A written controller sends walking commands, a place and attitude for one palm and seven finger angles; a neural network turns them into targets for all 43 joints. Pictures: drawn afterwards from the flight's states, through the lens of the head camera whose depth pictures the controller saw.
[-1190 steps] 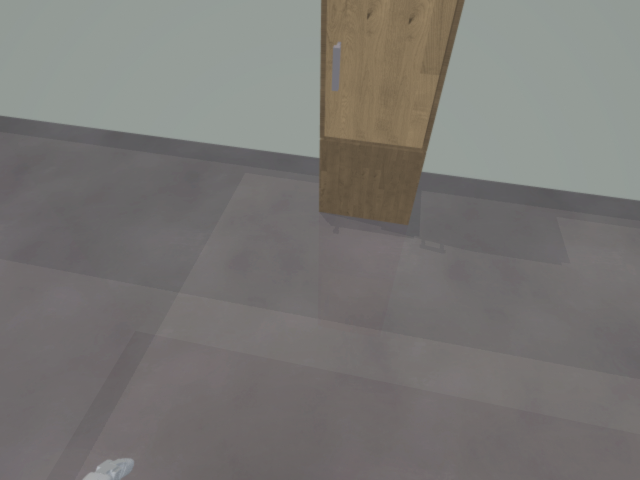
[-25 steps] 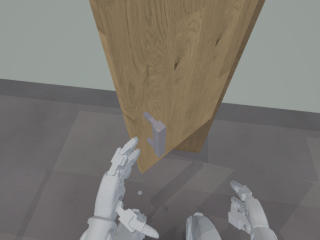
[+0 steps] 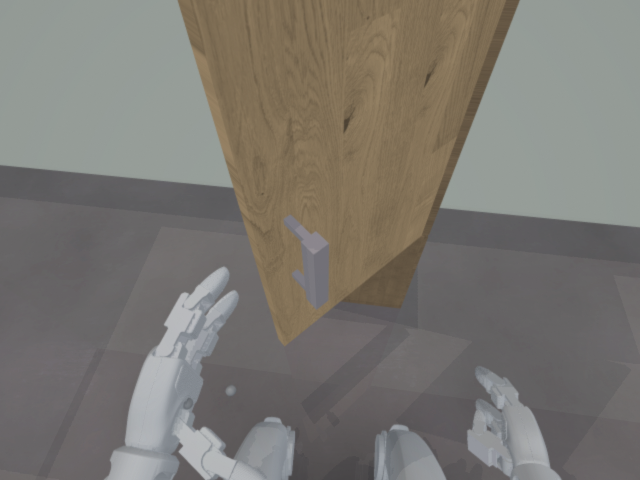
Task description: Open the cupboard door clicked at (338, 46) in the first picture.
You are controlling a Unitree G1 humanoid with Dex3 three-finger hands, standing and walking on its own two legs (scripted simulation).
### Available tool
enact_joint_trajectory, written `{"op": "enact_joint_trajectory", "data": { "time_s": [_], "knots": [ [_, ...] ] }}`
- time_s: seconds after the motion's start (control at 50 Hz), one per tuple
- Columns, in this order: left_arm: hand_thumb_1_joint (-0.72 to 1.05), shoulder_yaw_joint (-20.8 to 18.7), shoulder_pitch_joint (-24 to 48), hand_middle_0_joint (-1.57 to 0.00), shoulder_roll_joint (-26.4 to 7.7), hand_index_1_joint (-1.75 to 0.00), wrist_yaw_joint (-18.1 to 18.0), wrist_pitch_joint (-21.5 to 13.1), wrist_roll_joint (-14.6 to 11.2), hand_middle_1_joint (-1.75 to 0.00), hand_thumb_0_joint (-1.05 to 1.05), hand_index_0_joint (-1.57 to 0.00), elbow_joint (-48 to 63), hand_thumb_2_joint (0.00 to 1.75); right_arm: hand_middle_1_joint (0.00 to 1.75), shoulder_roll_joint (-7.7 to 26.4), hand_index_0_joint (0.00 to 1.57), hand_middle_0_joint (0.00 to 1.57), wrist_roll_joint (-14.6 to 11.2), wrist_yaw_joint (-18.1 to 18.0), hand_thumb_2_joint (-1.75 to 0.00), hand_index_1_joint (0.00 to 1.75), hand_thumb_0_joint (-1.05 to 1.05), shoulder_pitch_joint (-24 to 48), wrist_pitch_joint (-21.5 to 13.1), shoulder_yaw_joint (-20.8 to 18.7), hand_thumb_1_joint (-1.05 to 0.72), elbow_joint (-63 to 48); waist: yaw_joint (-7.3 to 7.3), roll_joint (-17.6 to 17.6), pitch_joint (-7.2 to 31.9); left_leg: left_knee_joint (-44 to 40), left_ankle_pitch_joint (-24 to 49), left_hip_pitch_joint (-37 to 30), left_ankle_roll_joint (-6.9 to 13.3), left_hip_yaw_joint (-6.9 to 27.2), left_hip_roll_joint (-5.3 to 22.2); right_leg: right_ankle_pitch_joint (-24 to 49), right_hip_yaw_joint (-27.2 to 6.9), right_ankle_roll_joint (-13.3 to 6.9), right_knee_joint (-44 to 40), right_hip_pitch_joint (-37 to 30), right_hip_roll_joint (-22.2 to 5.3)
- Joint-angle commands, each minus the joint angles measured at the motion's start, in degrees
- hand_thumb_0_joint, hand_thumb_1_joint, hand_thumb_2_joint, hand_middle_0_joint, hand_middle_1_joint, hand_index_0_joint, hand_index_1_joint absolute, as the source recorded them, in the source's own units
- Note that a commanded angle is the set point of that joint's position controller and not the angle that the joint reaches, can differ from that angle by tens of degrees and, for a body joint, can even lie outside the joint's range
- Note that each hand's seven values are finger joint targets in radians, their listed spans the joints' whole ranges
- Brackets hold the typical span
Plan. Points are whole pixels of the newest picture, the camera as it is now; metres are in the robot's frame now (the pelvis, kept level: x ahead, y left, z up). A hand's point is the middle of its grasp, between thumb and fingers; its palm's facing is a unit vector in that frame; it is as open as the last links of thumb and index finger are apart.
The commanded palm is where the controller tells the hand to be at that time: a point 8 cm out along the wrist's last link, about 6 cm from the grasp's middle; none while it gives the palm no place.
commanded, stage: draw the hand back to the body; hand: left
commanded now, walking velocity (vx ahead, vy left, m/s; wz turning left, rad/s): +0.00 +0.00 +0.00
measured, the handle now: (305, 264) +0.36 +0.05 +0.06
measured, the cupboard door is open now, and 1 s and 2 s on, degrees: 48 48 48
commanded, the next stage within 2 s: step back with the hand held close in 1.44 s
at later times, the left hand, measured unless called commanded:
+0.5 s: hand (99, 366) +0.20 +0.19 +0.17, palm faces +0.07 -0.97 -0.24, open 15.4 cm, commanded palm +0.17 +0.24 +0.19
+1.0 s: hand out of the picture +0.23 +0.27 +0.27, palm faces +0.42 -0.82 -0.40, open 9.8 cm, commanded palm +0.18 +0.32 +0.29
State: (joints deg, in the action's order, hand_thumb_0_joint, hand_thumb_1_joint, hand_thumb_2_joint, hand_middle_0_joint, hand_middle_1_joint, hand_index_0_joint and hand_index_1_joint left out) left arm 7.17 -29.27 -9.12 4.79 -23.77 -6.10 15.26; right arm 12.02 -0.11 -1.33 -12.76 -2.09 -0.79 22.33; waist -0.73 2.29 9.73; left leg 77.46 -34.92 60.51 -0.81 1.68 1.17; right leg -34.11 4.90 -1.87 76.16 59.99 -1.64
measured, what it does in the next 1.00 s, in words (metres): rises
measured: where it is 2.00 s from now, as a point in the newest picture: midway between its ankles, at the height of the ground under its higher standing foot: outside the picture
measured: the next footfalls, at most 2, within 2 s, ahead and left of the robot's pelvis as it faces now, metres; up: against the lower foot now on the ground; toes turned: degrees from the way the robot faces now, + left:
none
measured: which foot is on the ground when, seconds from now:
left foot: down 0.00-1.00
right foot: down 0.00-1.00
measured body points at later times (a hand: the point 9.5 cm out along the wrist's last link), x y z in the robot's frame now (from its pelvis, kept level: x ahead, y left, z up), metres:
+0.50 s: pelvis +0.02 +0.02 +0.07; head +0.03 +0.01 +0.52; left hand +0.19 +0.24 +0.18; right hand +0.20 -0.21 +0.02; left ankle +0.02 +0.13 -0.61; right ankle +0.03 -0.11 -0.61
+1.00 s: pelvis +0.04 +0.03 +0.12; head +0.02 +0.01 +0.57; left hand +0.20 +0.31 +0.30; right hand +0.23 -0.19 +0.05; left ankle +0.02 +0.13 -0.61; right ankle +0.03 -0.11 -0.61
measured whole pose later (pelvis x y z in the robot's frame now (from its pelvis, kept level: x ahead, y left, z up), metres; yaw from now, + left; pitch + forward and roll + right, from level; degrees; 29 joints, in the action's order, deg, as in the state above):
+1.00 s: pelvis +0.04 +0.03 +0.12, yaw +0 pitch -2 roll -1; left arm -15.9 -29.7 -19.9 -8.1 -1.8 -3.2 26.4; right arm 12.7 -0.4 -5.8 -13.4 -6.8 3.6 32.4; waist -3.5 3.7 1.9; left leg 33.0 -19.5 11.3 1.4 -0.9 -0.3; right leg -17.7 3.0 1.0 30.8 10.8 -1.7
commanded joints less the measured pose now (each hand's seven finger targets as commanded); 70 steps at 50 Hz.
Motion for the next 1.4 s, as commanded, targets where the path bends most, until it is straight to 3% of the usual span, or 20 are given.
{"op": "enact_joint_trajectory", "data": {
  "time_s": [0.0, 0.08, 0.16, 0.26, 0.34, 0.36, 0.38, 0.42, 0.48, 0.52, 0.58, 0.7, 0.78, 0.88, 1.04, 1.1, 1.18, 1.28, 1.36, 1.38],
  "knots": [
    [-0.5, -3.54, -5.42, -0.15, -3.41, -0.3, 0.53, 0.6, -1.12, -0.3, 0.0, -0.15, 15.29, 0.3, 0.3, 5.57, 0.2, 0.2, -1.49, -0.61, -0.9, 0.3, 0.0, 1.18, -1.94, -2.17, -0.9, -11.58, 1.04, -3.7, 14.04, -15.94, 14.75, -12.37, 2.27, -0.72, -2.81, 15.66, -3.77, 0.81, -18.9, -18.99, 1.93],
    [-0.5, -5.3, -5.58, -0.15, -3.73, -0.3, 2.4, 6.5, -2.6, -0.3, 0.0, -0.15, 11.68, 0.3, 0.3, 6.33, 0.2, 0.2, -2.16, -1.71, -0.9, 0.3, 0.0, 1.9, -1.02, -1.64, -0.9, -11.84, 2.37, -8.26, 6.38, -18.75, 9.91, -11.98, 2.35, -0.63, -2.84, 7.34, -4.4, 1.39, -24.98, -20.03, 1.62],
    [-0.5, -8.57, -3.54, -0.15, -6.16, -0.3, 3.35, 5.85, -4.52, -0.3, 0.0, -0.15, 15.09, 0.3, 0.3, 6.57, 0.2, 0.2, -1.97, -2.42, -0.9, 0.3, 0.0, 1.32, -1.89, -0.84, -0.9, -12.29, 1.84, -6.41, 4.44, -21.66, 9.41, -15.22, 2.27, -0.33, -2.76, 5.91, -3.37, 1.21, -26.63, -20.91, 1.73],
    [-0.47, -12.2, -3.49, -0.15, -8.85, -0.3, 3.89, 2.16, -6.52, -0.3, 0.0, -0.15, 20.5, 0.32, 0.3, 6.29, 0.2, 0.2, -2.14, -2.53, -0.9, 0.3, 0.0, 0.08, -3.85, -0.61, -0.9, -11.48, 0.85, 0.97, 6.32, -24.83, 13.32, -21.7, 1.94, 0.06, -2.51, 11.43, -1.61, 0.55, -26.45, -23.38, 2.55],
    [-0.32, -13.62, -5.78, -0.16, -9.54, -0.3, 5.64, 4.2, -7.61, -0.3, 0.0, -0.16, 18.81, 0.37, 0.3, 6.53, 0.2, 0.2, -2.77, -2.23, -0.9, 0.3, 0.0, 0.4, -4.44, -0.63, -0.9, -10.52, 1.18, 2.08, 4.09, -27.33, 14.83, -24.01, 1.75, 0.31, -1.98, 13.68, -0.73, 0.74, -28.14, -25.02, 2.88],
    [-0.29, -14.96, -9.44, -0.16, -16.12, -0.3, -1.91, 9.82, -0.03, -0.3, 0.0, -0.16, 20.67, 0.39, 0.3, 6.26, 0.2, 0.2, -2.24, -4.21, -0.9, 0.3, 0.0, 0.38, -2.83, -0.66, -0.9, -11.28, -2.74, 3.39, 6.1, -31.54, 16.32, -25.79, 1.69, -0.7, -1.04, 14.67, -3.65, -0.1, -31.04, -28.87, 1.05],
    [-0.26, -14.07, -10.74, -0.16, -12.94, -0.3, -5.5, 13.12, 1.0, -0.3, 0.0, -0.16, 21.2, 0.4, 0.3, 5.41, 0.2, 0.2, -2.06, -4.82, -0.9, 0.3, 0.0, 0.58, -2.45, -0.14, -0.9, -11.72, -1.34, 1.82, 3.16, -32.59, 16.93, -26.46, 1.71, -0.37, -1.17, 15.17, -2.68, 0.13, -32.33, -29.0, 1.19],
    [-0.18, -11.32, -11.59, -0.16, -9.46, -0.3, -7.7, 16.37, 2.17, -0.3, 0.0, -0.16, 22.54, 0.43, 0.3, 5.31, 0.2, 0.2, -1.87, -5.08, -0.9, 0.3, 0.0, 0.02, -1.91, 0.09, -0.9, -10.94, -0.55, 3.15, 1.25, -33.33, 19.52, -28.08, 1.7, -0.48, -0.76, 17.58, -1.82, 0.41, -32.61, -29.89, 0.91],
    [-0.08, -14.57, -9.77, -0.16, -13.35, -0.3, -10.6, 18.82, 3.6, -0.3, 0.0, -0.16, 25.0, 0.48, 0.3, 5.65, 0.2, 0.2, -1.53, -5.48, -0.9, 0.3, 0.0, 0.58, -1.96, 0.71, -0.9, -9.86, -0.8, 0.44, 1.86, -35.24, 24.12, -31.73, 1.91, 0.01, -0.39, 21.05, -1.24, 0.5, -34.64, -33.54, 1.2],
    [-0.01, -14.46, -8.03, -0.17, -13.38, -0.3, -11.71, 19.67, 3.97, -0.3, 0.0, -0.17, 25.66, 0.51, 0.3, 5.79, 0.2, 0.2, -1.38, -5.75, -0.9, 0.3, 0.0, 0.71, -2.53, 1.1, -0.9, -9.38, -0.47, 0.04, 0.85, -36.93, 24.52, -33.8, 1.93, 0.04, -0.21, 21.48, -1.08, 0.74, -36.06, -34.93, 1.06],
    [0.09, -17.37, -4.56, -0.17, -15.85, -0.3, -13.37, 20.26, 4.36, -0.3, 0.0, -0.17, 25.37, 0.55, 0.3, 6.19, 0.2, 0.2, -1.24, -6.2, -0.9, 0.3, 0.0, 1.83, -3.72, 1.62, -0.9, -7.78, -0.79, -0.75, -0.9, -40.01, 22.54, -36.22, 1.92, 0.51, -0.2, 19.84, -0.97, 0.64, -38.81, -37.24, 0.98],
    [0.31, -20.4, -1.88, -0.18, -15.97, -0.3, -14.18, 20.1, 4.29, -0.3, 0.0, -0.18, 24.02, 0.64, 0.3, 6.03, 0.2, 0.2, -1.14, -5.8, -0.9, 0.3, 0.0, 3.39, -5.91, 2.29, -0.9, -4.55, -1.47, 2.09, -4.45, -45.34, 23.95, -41.01, 1.35, 0.79, 0.01, 20.21, -0.81, 0.63, -42.75, -41.47, 0.87],
    [0.44, -24.34, 0.07, -0.18, -17.95, -0.3, -14.22, 19.43, 3.96, -0.3, 0.0, -0.18, 23.15, 0.7, 0.3, 6.36, 0.2, 0.2, -0.87, -5.47, -0.9, 0.3, 0.0, 4.77, -7.03, 2.13, -0.9, -2.54, -2.25, -0.61, -4.78, -48.07, 26.16, -43.34, 1.34, 0.54, 0.03, 22.75, -0.71, 0.59, -45.48, -45.78, 1.05],
    [0.62, -28.69, 3.1, -0.19, -19.86, -0.3, -14.03, 18.43, 3.53, -0.3, 0.0, -0.19, 23.42, 0.78, 0.3, 6.32, 0.2, 0.2, -0.62, -4.92, -0.9, 0.3, 0.0, 6.06, -8.09, 2.04, -0.9, -0.15, -2.81, 2.94, -6.06, -51.03, 30.89, -46.72, 0.84, -0.05, 0.11, 26.48, -0.9, 0.47, -48.27, -49.55, 1.12],
    [0.9, -35.46, 7.43, -0.2, -22.73, -0.3, -13.73, 16.76, 2.41, -0.3, 0.0, -0.2, 23.33, 0.9, 0.3, 6.34, 0.2, 0.2, -0.34, -4.44, -0.9, 0.3, 0.0, 7.65, -8.47, 1.11, -0.9, 2.41, -3.2, 2.57, -5.83, -54.02, 33.25, -50.82, 1.02, -1.6, -0.08, 30.47, -1.4, 0.7, -51.91, -53.49, 1.31],
    [0.9, -30.84, 3.45, -0.2, -16.98, -0.3, -12.59, 17.68, 2.06, -0.3, 0.0, -0.2, 16.56, 0.9, 0.3, 6.6, 0.2, 0.2, -0.4, -3.93, -0.9, 0.3, 0.0, 7.82, -7.74, 0.7, -0.9, 3.37, -2.63, -0.01, -9.7, -54.77, 33.09, -51.02, 1.43, -2.12, 0.12, 30.58, -1.25, 1.14, -53.52, -52.55, 1.36],
    [0.9, -31.65, 5.94, -0.2, -19.16, -0.3, -12.44, 17.1, 2.44, -0.3, 0.0, -0.2, 18.76, 0.9, 0.3, 7.28, 0.2, 0.2, -0.13, -3.85, -0.9, 0.3, 0.0, 8.47, -7.2, -0.05, -0.9, 3.44, -2.96, -0.66, -6.97, -55.57, 32.44, -52.68, 1.86, -2.35, -0.09, 30.52, -1.64, 1.2, -54.57, -54.46, 1.38],
    [0.9, -34.48, 6.57, -0.2, -22.95, -0.3, -13.17, 16.18, 2.94, -0.3, 0.0, -0.2, 24.31, 0.9, 0.3, 6.65, 0.2, 0.2, 0.18, -4.34, -0.9, 0.3, 0.0, 9.42, -8.06, 0.13, -0.9, 3.61, -3.69, 2.54, -2.46, -55.33, 34.95, -54.58, 1.87, -2.61, -0.85, 33.8, -2.16, 0.97, -54.57, -57.53, 1.14],
    [0.9, -33.65, 5.94, -0.2, -21.24, -0.3, -13.17, 16.5, 2.79, -0.3, 0.0, -0.2, 22.2, 0.9, 0.3, 6.02, 0.2, 0.2, 0.1, -4.33, -0.9, 0.3, 0.0, 9.25, -8.28, 0.35, -0.9, 4.45, -3.25, 3.4, -6.5, -55.75, 34.44, -54.45, 1.63, -2.91, -0.95, 33.38, -1.99, 1.14, -55.76, -55.61, 1.37],
    [0.9, -33.63, 6.17, -0.2, -21.26, -0.3, -13.11, 16.62, 2.84, -0.3, 0.0, -0.2, 21.24, 0.9, 0.3, 6.26, 0.2, 0.2, 0.13, -4.41, -0.9, 0.3, 0.0, 9.49, -8.27, 0.25, -0.9, 4.55, -3.3, 1.64, -7.65, -55.94, 33.95, -54.09, 1.62, -2.79, -0.87, 32.86, -1.87, 1.1, -56.37, -55.38, 1.53]
  ]
}}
